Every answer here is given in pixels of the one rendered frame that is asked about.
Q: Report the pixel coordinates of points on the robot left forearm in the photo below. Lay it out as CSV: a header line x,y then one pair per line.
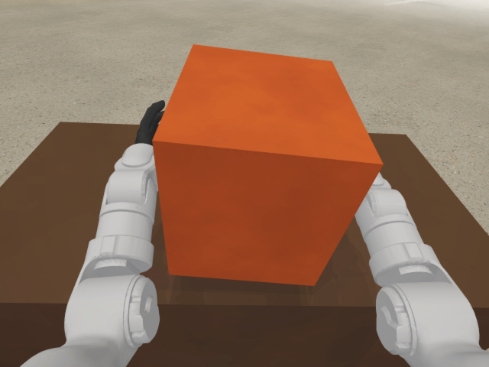
x,y
123,240

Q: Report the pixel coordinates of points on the robot right forearm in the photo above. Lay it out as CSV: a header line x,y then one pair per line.
x,y
398,254

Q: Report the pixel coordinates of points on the left robot upper arm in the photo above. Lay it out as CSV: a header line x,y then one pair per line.
x,y
107,320

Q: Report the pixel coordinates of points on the right robot upper arm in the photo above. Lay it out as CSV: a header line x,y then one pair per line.
x,y
429,324

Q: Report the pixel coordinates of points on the carton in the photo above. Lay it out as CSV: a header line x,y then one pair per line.
x,y
262,161

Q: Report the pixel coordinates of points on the robot left hand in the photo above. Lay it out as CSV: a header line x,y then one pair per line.
x,y
149,123

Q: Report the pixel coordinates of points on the pedestal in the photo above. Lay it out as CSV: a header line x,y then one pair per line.
x,y
49,212

